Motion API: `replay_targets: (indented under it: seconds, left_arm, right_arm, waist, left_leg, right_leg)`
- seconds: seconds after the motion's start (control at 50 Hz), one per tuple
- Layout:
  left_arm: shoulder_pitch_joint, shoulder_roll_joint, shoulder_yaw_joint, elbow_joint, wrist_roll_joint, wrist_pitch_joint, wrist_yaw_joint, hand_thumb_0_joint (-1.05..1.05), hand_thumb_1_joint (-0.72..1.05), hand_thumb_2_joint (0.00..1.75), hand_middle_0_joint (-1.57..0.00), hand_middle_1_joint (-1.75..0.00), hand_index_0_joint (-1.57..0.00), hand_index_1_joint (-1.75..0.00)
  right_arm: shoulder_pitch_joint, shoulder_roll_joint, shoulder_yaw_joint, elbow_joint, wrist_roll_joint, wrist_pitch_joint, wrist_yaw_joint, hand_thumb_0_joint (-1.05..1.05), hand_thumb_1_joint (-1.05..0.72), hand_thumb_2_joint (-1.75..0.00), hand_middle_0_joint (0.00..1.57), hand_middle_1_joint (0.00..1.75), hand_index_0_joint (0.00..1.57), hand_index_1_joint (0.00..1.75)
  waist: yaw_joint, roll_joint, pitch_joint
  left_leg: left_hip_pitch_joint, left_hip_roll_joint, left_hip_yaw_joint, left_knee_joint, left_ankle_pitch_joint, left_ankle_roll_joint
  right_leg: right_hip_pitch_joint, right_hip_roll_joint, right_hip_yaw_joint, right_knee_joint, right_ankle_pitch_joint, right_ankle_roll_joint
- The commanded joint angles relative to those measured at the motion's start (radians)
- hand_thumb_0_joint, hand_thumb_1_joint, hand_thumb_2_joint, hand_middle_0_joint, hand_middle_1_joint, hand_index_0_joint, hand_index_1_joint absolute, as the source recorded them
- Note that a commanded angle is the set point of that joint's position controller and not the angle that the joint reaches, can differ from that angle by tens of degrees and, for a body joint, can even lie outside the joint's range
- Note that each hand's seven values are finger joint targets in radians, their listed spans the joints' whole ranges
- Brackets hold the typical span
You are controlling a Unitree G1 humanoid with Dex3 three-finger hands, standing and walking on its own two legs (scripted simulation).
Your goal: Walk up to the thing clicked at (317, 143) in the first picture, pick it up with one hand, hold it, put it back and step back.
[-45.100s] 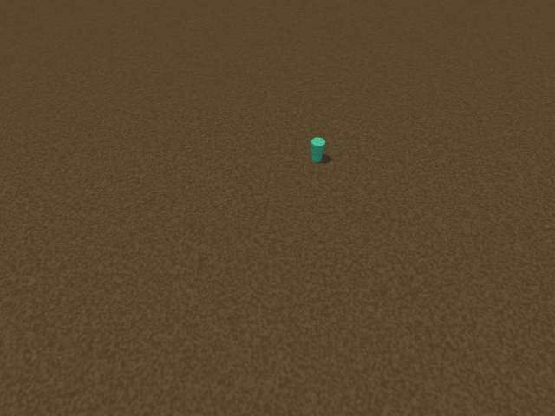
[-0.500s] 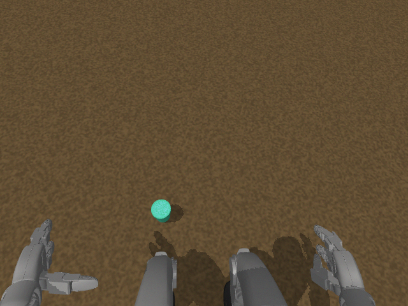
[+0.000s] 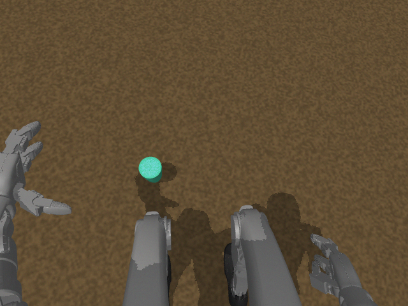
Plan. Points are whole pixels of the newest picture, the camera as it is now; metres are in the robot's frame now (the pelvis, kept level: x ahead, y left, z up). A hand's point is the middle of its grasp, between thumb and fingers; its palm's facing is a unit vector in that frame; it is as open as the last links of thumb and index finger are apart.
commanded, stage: go down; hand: left
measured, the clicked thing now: (152, 172) +0.47 +0.15 -0.45
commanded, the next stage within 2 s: none
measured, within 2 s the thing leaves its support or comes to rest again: neither
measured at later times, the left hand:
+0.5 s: hand (54, 159) +0.40 +0.30 -0.08, palm faces -0.13 -0.90 -0.42, open 15.9 cm
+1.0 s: hand (53, 152) +0.42 +0.31 -0.09, palm faces -0.13 -0.88 -0.45, open 15.9 cm
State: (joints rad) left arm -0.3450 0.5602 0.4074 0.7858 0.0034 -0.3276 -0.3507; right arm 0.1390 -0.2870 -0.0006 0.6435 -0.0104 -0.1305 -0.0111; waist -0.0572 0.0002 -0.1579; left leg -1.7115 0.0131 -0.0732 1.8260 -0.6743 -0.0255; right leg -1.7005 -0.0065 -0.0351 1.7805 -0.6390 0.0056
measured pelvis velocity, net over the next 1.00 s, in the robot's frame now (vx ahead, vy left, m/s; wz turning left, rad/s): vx -0.01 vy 0.01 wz -0.03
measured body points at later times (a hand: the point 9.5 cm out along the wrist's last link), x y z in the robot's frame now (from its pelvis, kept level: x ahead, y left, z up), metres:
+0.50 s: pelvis +0.00 +0.01 -0.02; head +0.19 +0.04 +0.39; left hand +0.40 +0.35 -0.05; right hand +0.13 -0.27 -0.13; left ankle +0.06 +0.13 -0.48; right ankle +0.08 -0.12 -0.48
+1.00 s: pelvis -0.01 +0.01 -0.04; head +0.19 +0.05 +0.36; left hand +0.42 +0.35 -0.06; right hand +0.10 -0.27 -0.15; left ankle +0.06 +0.13 -0.48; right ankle +0.08 -0.12 -0.48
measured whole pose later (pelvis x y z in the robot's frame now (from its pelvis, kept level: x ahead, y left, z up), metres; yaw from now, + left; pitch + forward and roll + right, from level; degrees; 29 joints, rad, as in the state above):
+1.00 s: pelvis -0.01 +0.01 -0.04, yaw -2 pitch +34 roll -5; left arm -0.57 0.71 0.41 0.94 0.16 -0.40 -0.33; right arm 0.16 -0.30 0.04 0.63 -0.02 -0.02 0.02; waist -0.12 0.00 -0.16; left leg -1.87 0.01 -0.09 1.97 -0.68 -0.01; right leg -1.84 0.00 -0.05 1.89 -0.64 0.02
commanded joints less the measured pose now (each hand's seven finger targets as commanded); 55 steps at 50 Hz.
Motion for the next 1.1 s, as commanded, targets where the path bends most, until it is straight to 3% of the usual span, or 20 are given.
replay_targets:
  seconds: [0.0, 0.02, 0.08, 0.14, 0.18, 0.22, 0.28, 0.32, 0.34, 0.38, 0.46, 0.48, 0.52, 0.68, 0.82, 0.86, 0.94, 0.96, 0.98, 1.08]
  left_arm:
    - [-0.183, 0.338, 0.098, -0.125, 0.019, -0.052, 0.029, 0.00, -0.48, 0.63, -0.02, -0.60, -0.05, -0.57]
    - [-0.181, 0.342, 0.098, -0.125, 0.025, -0.048, 0.034, 0.00, -0.54, 0.71, -0.05, -0.68, -0.01, -0.65]
    - [-0.176, 0.369, 0.105, -0.102, 0.053, -0.033, 0.050, 0.00, -0.50, 0.51, -0.02, -0.48, -0.05, -0.45]
    - [-0.204, 0.363, 0.110, -0.093, 0.058, -0.039, 0.056, 0.00, -0.49, 0.50, -0.02, -0.49, -0.05, -0.45]
    - [-0.250, 0.345, 0.085, -0.112, 0.057, -0.052, 0.053, 0.00, -0.48, 0.54, -0.03, -0.55, -0.07, -0.50]
    - [-0.238, 0.345, 0.083, -0.081, 0.071, -0.058, 0.053, 0.00, -0.46, 0.45, -0.02, -0.45, -0.06, -0.41]
    - [-0.277, 0.345, 0.065, -0.088, 0.083, -0.075, 0.049, 0.00, -0.44, 0.47, -0.02, -0.47, -0.06, -0.43]
    - [-0.331, 0.344, 0.042, -0.114, 0.092, -0.086, 0.049, 0.00, -0.47, 0.63, -0.03, -0.63, -0.03, -0.59]
    - [-0.330, 0.339, 0.039, -0.113, 0.101, -0.087, 0.048, 0.00, -0.43, 0.55, -0.01, -0.55, -0.06, -0.51]
    - [-0.342, 0.377, 0.057, -0.093, 0.112, -0.096, 0.053, 0.00, -0.40, 0.41, 0.00, -0.39, -0.04, -0.35]
    - [-0.365, 0.414, 0.086, -0.087, 0.122, -0.112, 0.065, 0.00, -0.37, 0.37, -0.01, -0.35, -0.05, -0.31]
    - [-0.353, 0.403, 0.083, -0.071, 0.114, -0.113, 0.064, 0.00, -0.37, 0.42, -0.01, -0.41, -0.05, -0.36]
    - [-0.336, 0.417, 0.100, -0.040, 0.126, -0.110, 0.067, 0.00, -0.35, 0.31, 0.00, -0.28, -0.04, -0.24]
    - [-0.424, 0.440, 0.073, -0.062, 0.135, -0.116, 0.049, 0.00, -0.36, 0.44, -0.01, -0.44, -0.06, -0.39]
    - [-0.464, 0.445, 0.063, -0.043, 0.135, -0.125, 0.043, 0.00, -0.32, 0.33, 0.00, -0.30, -0.04, -0.25]
    - [-0.449, 0.471, 0.091, -0.027, 0.134, -0.126, 0.047, 0.00, -0.33, 0.33, 0.00, -0.30, -0.04, -0.25]
    - [-0.452, 0.458, 0.075, -0.018, 0.131, -0.122, 0.037, 0.00, -0.34, 0.36, 0.00, -0.35, -0.04, -0.29]
    - [-0.451, 0.493, 0.105, -0.024, 0.131, -0.123, 0.040, 0.00, -0.35, 0.32, 0.00, -0.29, -0.04, -0.24]
    - [-0.452, 0.473, 0.085, -0.024, 0.133, -0.122, 0.034, 0.00, -0.35, 0.31, 0.00, -0.30, -0.04, -0.25]
    - [-0.450, 0.493, 0.111, -0.010, 0.122, -0.129, 0.024, 0.00, -0.36, 0.29, 0.00, -0.28, -0.04, -0.22]
  right_arm:
    - [0.111, -0.199, -0.066, -0.095, 0.004, -0.018, -0.016, 0.00, -0.85, -0.88, 0.20, 0.30, 0.20, 0.30]
    - [0.116, -0.195, -0.064, -0.093, 0.005, -0.011, -0.015, 0.00, -0.91, -0.89, 0.20, 0.30, 0.20, 0.30]
    - [0.114, -0.198, -0.062, -0.092, 0.008, 0.008, -0.013, 0.00, -0.85, -0.88, 0.20, 0.30, 0.20, 0.30]
    - [0.111, -0.193, -0.060, -0.090, 0.010, 0.020, -0.009, 0.00, -0.84, -0.88, 0.20, 0.30, 0.20, 0.30]
    - [0.111, -0.193, -0.060, -0.093, 0.009, 0.023, -0.007, 0.00, -0.84, -0.88, 0.20, 0.30, 0.20, 0.30]
    - [0.116, -0.197, -0.062, -0.086, 0.005, 0.026, -0.005, 0.00, -0.84, -0.88, 0.20, 0.30, 0.20, 0.30]
    - [0.124, -0.199, -0.062, -0.082, 0.000, 0.030, -0.001, 0.00, -0.84, -0.88, 0.20, 0.30, 0.20, 0.30]
    - [0.137, -0.199, -0.065, -0.077, -0.002, 0.034, 0.000, 0.00, -0.89, -0.89, 0.20, 0.30, 0.20, 0.30]
    - [0.142, -0.202, -0.063, -0.075, -0.003, 0.034, 0.002, 0.00, -0.84, -0.88, 0.20, 0.30, 0.20, 0.30]
    - [0.146, -0.209, -0.063, -0.067, -0.006, 0.038, 0.005, 0.00, -0.84, -0.88, 0.20, 0.30, 0.20, 0.30]
    - [0.151, -0.213, -0.059, -0.065, -0.010, 0.051, 0.011, 0.00, -0.84, -0.88, 0.20, 0.30, 0.20, 0.30]
    - [0.142, -0.210, -0.054, -0.067, -0.011, 0.055, 0.011, 0.00, -0.84, -0.88, 0.20, 0.30, 0.20, 0.30]
    - [0.143, -0.212, -0.054, -0.070, -0.011, 0.063, 0.015, 0.00, -0.84, -0.88, 0.20, 0.30, 0.20, 0.30]
    - [0.140, -0.205, -0.049, -0.088, -0.013, 0.078, 0.014, 0.00, -0.84, -0.88, 0.20, 0.30, 0.20, 0.30]
    - [0.151, -0.212, -0.040, -0.071, -0.015, 0.088, 0.015, 0.00, -0.84, -0.88, 0.20, 0.30, 0.20, 0.30]
    - [0.148, -0.215, -0.037, -0.074, -0.014, 0.091, 0.013, 0.00, -0.83, -0.88, 0.20, 0.30, 0.20, 0.30]
    - [0.146, -0.214, -0.033, -0.075, -0.015, 0.095, 0.014, 0.00, -0.83, -0.88, 0.20, 0.30, 0.20, 0.30]
    - [0.154, -0.221, -0.035, -0.077, -0.013, 0.097, 0.015, 0.00, -0.83, -0.88, 0.20, 0.30, 0.20, 0.30]
    - [0.151, -0.213, -0.030, -0.072, -0.015, 0.099, 0.014, 0.00, -0.84, -0.88, 0.20, 0.30, 0.20, 0.30]
    - [0.154, -0.222, -0.035, -0.077, -0.015, 0.101, 0.015, 0.00, -0.84, -0.88, 0.20, 0.30, 0.20, 0.30]
  waist:
    - [0.022, 0.140, -0.604]
    - [0.019, 0.134, -0.614]
    - [0.023, 0.125, -0.579]
    - [0.008, 0.103, -0.542]
    - [-0.012, 0.116, -0.515]
    - [-0.007, 0.136, -0.527]
    - [-0.014, 0.154, -0.533]
    - [-0.026, 0.170, -0.568]
    - [-0.023, 0.196, -0.586]
    - [-0.018, 0.209, -0.583]
    - [-0.007, 0.201, -0.608]
    - [-0.007, 0.193, -0.602]
    - [-0.004, 0.180, -0.600]
    - [-0.037, 0.144, -0.594]
    - [-0.038, 0.208, -0.577]
    - [-0.029, 0.202, -0.564]
    - [-0.040, 0.207, -0.578]
    - [-0.033, 0.194, -0.581]
    - [-0.037, 0.205, -0.586]
    - [-0.038, 0.186, -0.589]
  left_leg:
    - [0.392, -0.010, 0.026, -0.256, 0.152, 0.049]
    - [0.388, -0.012, 0.027, -0.254, 0.171, 0.050]
    - [0.370, -0.011, 0.025, -0.252, 0.189, 0.053]
    - [0.325, -0.009, 0.028, -0.229, 0.175, 0.060]
    - [0.321, -0.007, 0.020, -0.229, 0.168, 0.058]
    - [0.353, -0.005, 0.013, -0.218, 0.218, 0.055]
    - [0.369, -0.002, 0.007, -0.211, 0.244, 0.052]
    - [0.382, -0.003, 0.015, -0.199, 0.247, 0.055]
    - [0.421, 0.000, 0.001, -0.204, 0.280, 0.048]
    - [0.418, 0.000, -0.003, -0.196, 0.260, 0.047]
    - [0.393, -0.003, -0.004, -0.182, 0.261, 0.049]
    - [0.390, -0.001, -0.009, -0.183, 0.255, 0.049]
    - [0.368, -0.003, -0.004, -0.176, 0.259, 0.052]
    - [0.255, -0.011, 0.031, -0.140, 0.172, 0.065]
    - [0.311, 0.000, -0.003, -0.146, 0.167, 0.051]
    - [0.288, -0.001, -0.007, -0.156, 0.139, 0.050]
    - [0.276, -0.003, 0.001, -0.126, 0.168, 0.055]
    - [0.268, -0.003, -0.002, -0.129, 0.173, 0.055]
    - [0.273, -0.002, 0.000, -0.118, 0.195, 0.055]
    - [0.244, -0.004, 0.003, -0.108, 0.159, 0.058]
  right_leg:
    - [0.335, 0.007, 0.019, -0.236, 0.125, -0.044]
    - [0.350, 0.008, 0.015, -0.235, 0.141, -0.043]
    - [0.337, 0.011, 0.003, -0.226, 0.159, -0.046]
    - [0.324, 0.012, 0.004, -0.214, 0.155, -0.044]
    - [0.291, 0.012, 0.000, -0.203, 0.149, -0.046]
    - [0.266, 0.011, -0.005, -0.184, 0.179, -0.048]
    - [0.244, 0.010, -0.008, -0.176, 0.195, -0.050]
    - [0.250, 0.010, -0.003, -0.183, 0.201, -0.049]
    - [0.225, 0.009, -0.009, -0.164, 0.214, -0.053]
    - [0.196, 0.010, -0.012, -0.154, 0.193, -0.054]
    - [0.203, 0.009, -0.015, -0.134, 0.196, -0.052]
    - [0.197, 0.012, -0.018, -0.126, 0.193, -0.052]
    - [0.206, 0.012, -0.017, -0.123, 0.196, -0.051]
    - [0.253, 0.014, -0.004, -0.145, 0.158, -0.041]
    - [0.143, 0.012, -0.022, -0.100, 0.141, -0.051]
    - [0.150, 0.013, -0.024, -0.096, 0.127, -0.051]
    - [0.144, 0.014, -0.023, -0.085, 0.148, -0.050]
    - [0.151, 0.012, -0.025, -0.082, 0.149, -0.049]
    - [0.152, 0.013, -0.024, -0.076, 0.166, -0.049]
    - [0.146, 0.014, -0.024, -0.070, 0.142, -0.047]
